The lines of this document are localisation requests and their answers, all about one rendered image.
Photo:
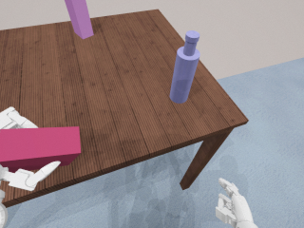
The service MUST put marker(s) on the table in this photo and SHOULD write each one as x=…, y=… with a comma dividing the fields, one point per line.
x=115, y=85

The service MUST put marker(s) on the sponge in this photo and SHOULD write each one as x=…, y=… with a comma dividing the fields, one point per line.
x=33, y=148

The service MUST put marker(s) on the right robot hand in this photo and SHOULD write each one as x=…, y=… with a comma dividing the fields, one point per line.
x=236, y=209

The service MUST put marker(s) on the left robot hand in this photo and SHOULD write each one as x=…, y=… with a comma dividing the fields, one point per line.
x=22, y=179

